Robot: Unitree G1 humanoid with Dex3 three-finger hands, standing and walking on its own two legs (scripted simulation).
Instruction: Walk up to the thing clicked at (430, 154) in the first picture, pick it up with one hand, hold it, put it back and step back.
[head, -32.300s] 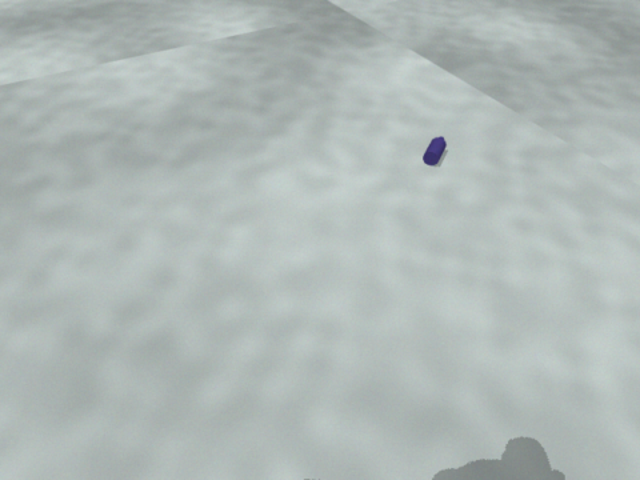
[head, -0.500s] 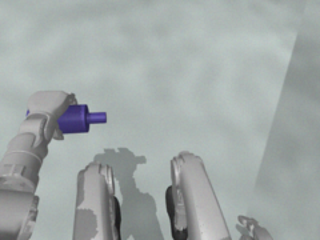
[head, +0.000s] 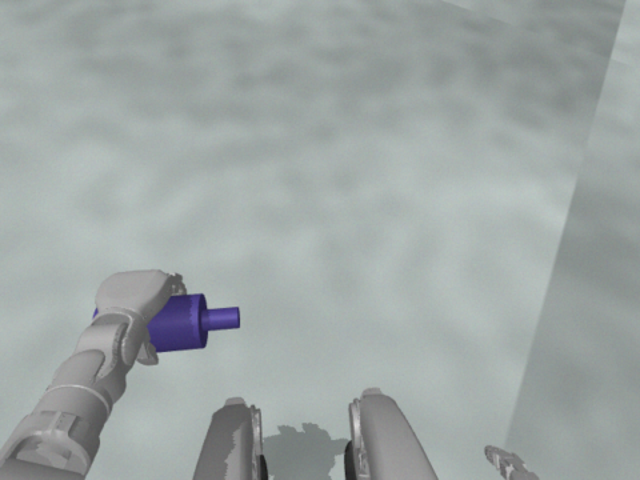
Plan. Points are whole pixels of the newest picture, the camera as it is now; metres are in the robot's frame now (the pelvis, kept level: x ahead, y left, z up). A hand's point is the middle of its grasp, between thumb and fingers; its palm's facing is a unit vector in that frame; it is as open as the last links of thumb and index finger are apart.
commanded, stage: lift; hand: left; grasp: from above
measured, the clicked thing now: (172, 323) +0.36 +0.19 -0.12
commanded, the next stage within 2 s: hold in 0.60 s
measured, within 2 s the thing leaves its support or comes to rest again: neither
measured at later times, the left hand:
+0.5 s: hand (123, 287) +0.36 +0.21 +0.01, palm faces -0.49 -0.04 -0.87, open 10.6 cm
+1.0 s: hand (102, 267) +0.37 +0.22 +0.06, palm faces -0.49 -0.02 -0.87, open 10.6 cm
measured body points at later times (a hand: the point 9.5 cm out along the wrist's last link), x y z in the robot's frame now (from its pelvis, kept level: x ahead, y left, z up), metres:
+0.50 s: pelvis +0.04 +0.00 +0.10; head +0.11 +0.01 +0.55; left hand +0.39 +0.21 +0.06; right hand +0.11 -0.27 -0.02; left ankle +0.07 +0.12 -0.59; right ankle +0.07 -0.13 -0.59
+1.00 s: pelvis +0.06 +0.00 +0.13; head +0.10 +0.00 +0.58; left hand +0.39 +0.22 +0.11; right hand +0.16 -0.27 +0.01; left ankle +0.07 +0.12 -0.59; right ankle +0.07 -0.13 -0.59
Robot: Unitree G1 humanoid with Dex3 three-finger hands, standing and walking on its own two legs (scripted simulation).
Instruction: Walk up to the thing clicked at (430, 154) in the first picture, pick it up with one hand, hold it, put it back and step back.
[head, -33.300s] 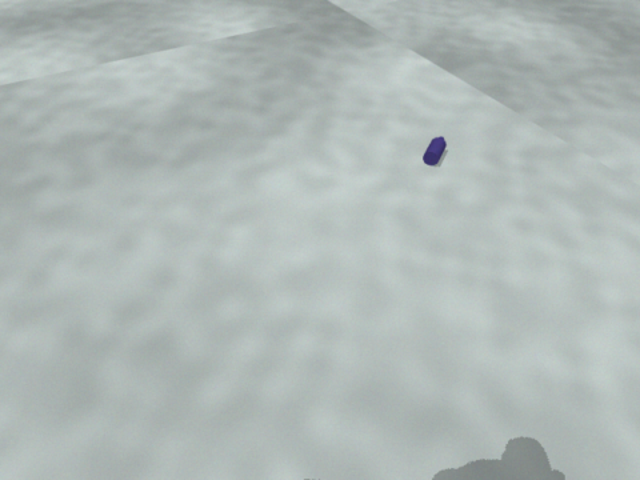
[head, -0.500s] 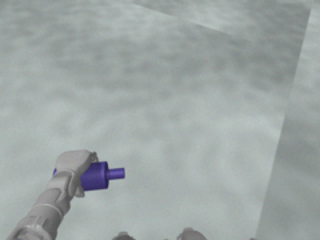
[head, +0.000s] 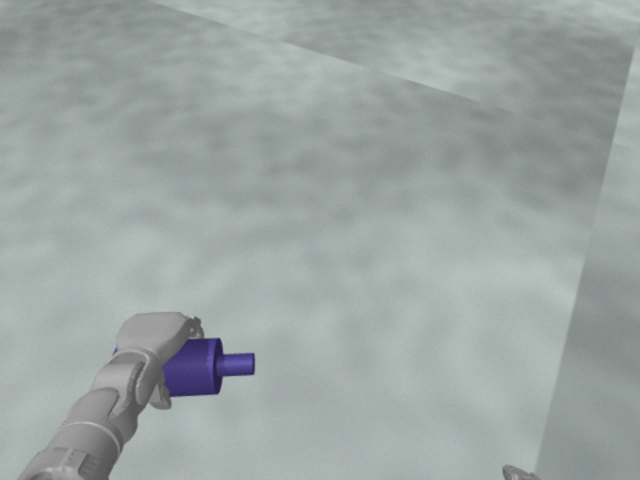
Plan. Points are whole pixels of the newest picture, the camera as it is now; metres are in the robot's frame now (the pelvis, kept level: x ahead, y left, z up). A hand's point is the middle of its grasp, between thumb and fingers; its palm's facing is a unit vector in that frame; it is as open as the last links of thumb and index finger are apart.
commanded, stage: hold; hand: left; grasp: from above
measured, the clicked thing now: (188, 367) +0.31 +0.19 -0.10
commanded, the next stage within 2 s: crouch in 1.60 s
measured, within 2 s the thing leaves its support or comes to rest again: neither
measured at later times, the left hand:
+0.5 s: hand (160, 374) +0.28 +0.21 -0.05, palm faces -0.49 -0.02 -0.87, open 10.5 cm
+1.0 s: hand (155, 383) +0.26 +0.21 -0.03, palm faces -0.49 -0.02 -0.87, open 10.5 cm
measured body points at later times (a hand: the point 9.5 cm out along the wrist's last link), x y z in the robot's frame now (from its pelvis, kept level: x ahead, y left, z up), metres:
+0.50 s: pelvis -0.01 +0.00 +0.01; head +0.01 -0.02 +0.46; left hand +0.30 +0.21 +0.00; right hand +0.11 -0.27 -0.11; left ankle +0.01 +0.11 -0.72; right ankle +0.01 -0.14 -0.72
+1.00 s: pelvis -0.03 -0.01 +0.01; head -0.02 -0.03 +0.46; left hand +0.29 +0.21 +0.02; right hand +0.11 -0.27 -0.10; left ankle +0.01 +0.11 -0.72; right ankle +0.01 -0.14 -0.72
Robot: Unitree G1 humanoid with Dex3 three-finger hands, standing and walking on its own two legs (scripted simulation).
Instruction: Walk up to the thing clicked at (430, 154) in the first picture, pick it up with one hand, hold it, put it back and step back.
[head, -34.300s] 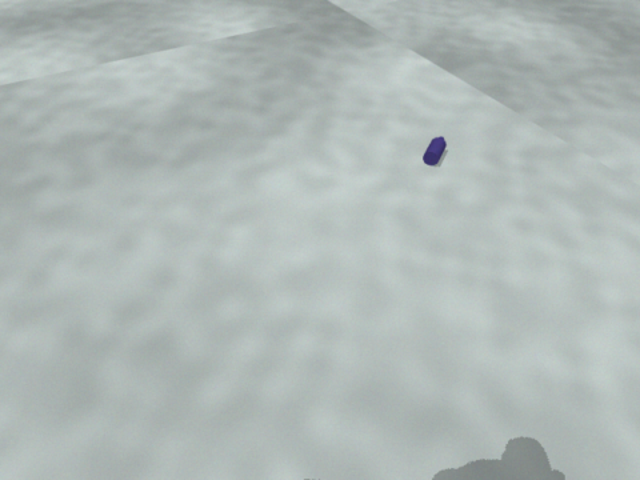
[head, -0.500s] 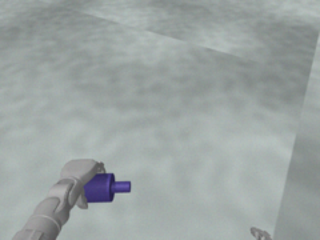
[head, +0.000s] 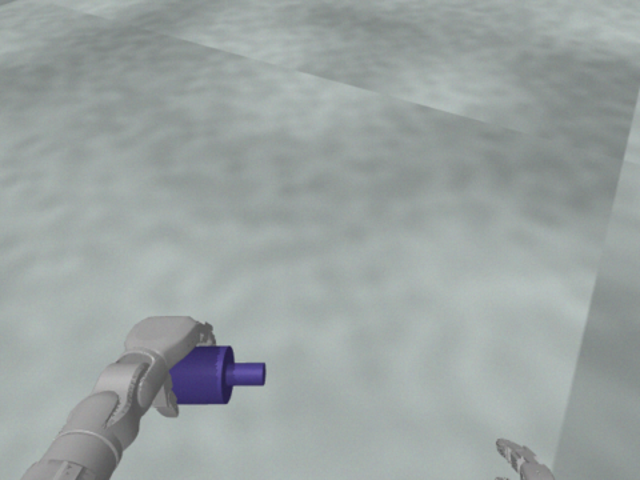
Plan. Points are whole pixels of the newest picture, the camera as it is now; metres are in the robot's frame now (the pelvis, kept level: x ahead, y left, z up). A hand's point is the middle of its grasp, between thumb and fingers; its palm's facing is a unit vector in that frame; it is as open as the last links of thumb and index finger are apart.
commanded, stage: hold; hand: left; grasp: from above
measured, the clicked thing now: (197, 374) +0.30 +0.19 -0.07
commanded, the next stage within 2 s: crouch in 0.60 s
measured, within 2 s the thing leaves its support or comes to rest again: neither
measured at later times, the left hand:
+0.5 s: hand (174, 371) +0.29 +0.21 -0.04, palm faces -0.49 -0.02 -0.87, open 10.6 cm
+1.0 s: hand (181, 378) +0.29 +0.21 -0.08, palm faces -0.50 -0.01 -0.87, open 10.7 cm
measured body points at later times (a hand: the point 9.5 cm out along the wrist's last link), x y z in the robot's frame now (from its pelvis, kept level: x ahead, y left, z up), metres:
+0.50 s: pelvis +0.00 +0.00 +0.00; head +0.01 -0.02 +0.45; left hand +0.31 +0.21 +0.01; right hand +0.15 -0.25 -0.11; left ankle +0.03 +0.12 -0.73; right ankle +0.04 -0.13 -0.73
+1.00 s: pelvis +0.01 +0.00 +0.00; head +0.04 -0.01 +0.45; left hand +0.31 +0.21 -0.03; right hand +0.14 -0.26 -0.12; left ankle +0.03 +0.12 -0.73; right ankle +0.04 -0.13 -0.73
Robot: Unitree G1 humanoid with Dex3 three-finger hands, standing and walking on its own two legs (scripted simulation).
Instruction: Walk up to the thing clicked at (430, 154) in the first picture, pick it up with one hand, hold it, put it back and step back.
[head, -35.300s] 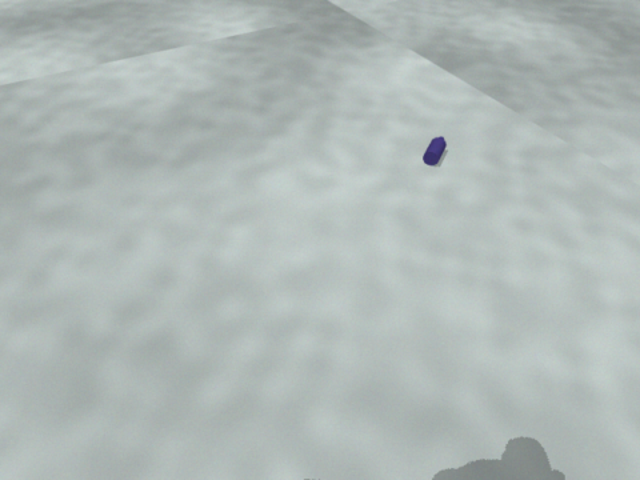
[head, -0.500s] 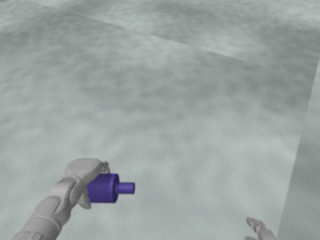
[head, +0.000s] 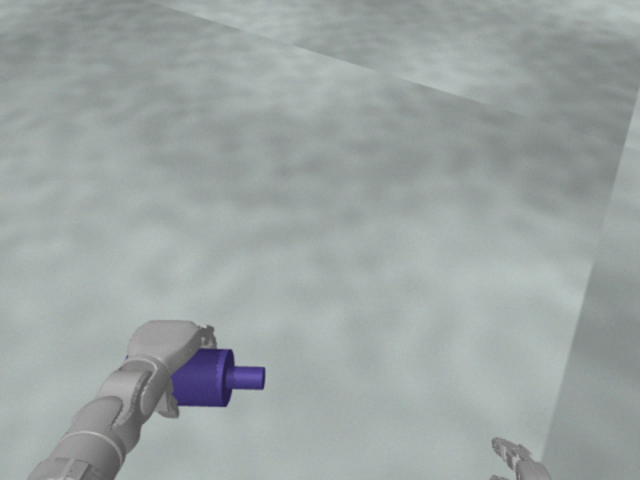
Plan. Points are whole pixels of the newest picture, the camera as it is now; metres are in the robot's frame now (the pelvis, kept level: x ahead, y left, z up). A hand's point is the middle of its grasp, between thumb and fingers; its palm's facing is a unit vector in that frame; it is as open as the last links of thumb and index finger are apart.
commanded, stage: crouch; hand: left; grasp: from above
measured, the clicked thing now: (198, 376) +0.29 +0.18 -0.10
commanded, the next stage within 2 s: lower in 1.80 s
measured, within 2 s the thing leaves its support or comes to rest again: neither
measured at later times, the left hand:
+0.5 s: hand (221, 380) +0.36 +0.20 -0.31, palm faces -0.44 +0.07 -0.90, open 10.6 cm
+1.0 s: hand (245, 391) +0.40 +0.19 -0.50, palm faces -0.47 +0.03 -0.88, open 10.6 cm
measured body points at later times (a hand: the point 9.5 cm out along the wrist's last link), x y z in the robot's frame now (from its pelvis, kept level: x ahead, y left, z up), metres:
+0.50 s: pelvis -0.04 +0.01 -0.17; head +0.12 +0.02 +0.25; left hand +0.38 +0.19 -0.25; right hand -0.01 -0.28 -0.29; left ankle +0.02 +0.12 -0.73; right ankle +0.03 -0.13 -0.73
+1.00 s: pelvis -0.05 +0.00 -0.32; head +0.18 +0.03 +0.06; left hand +0.42 +0.18 -0.45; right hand +0.00 -0.28 -0.45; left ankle +0.02 +0.12 -0.73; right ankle +0.02 -0.13 -0.73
